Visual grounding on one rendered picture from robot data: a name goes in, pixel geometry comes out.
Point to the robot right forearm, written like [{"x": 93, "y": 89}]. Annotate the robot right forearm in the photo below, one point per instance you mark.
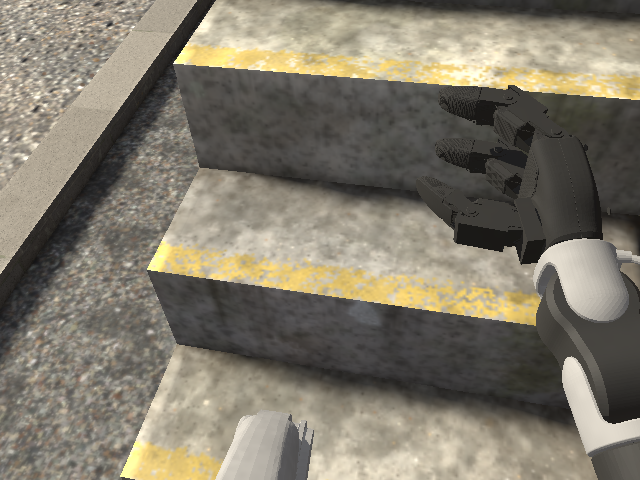
[{"x": 589, "y": 318}]

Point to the robot right hand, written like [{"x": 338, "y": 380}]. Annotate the robot right hand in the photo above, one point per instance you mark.
[{"x": 556, "y": 197}]

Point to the left robot shin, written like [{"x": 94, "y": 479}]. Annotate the left robot shin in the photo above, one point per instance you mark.
[{"x": 240, "y": 422}]

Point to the robot left thigh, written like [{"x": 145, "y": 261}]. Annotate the robot left thigh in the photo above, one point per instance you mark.
[{"x": 269, "y": 446}]

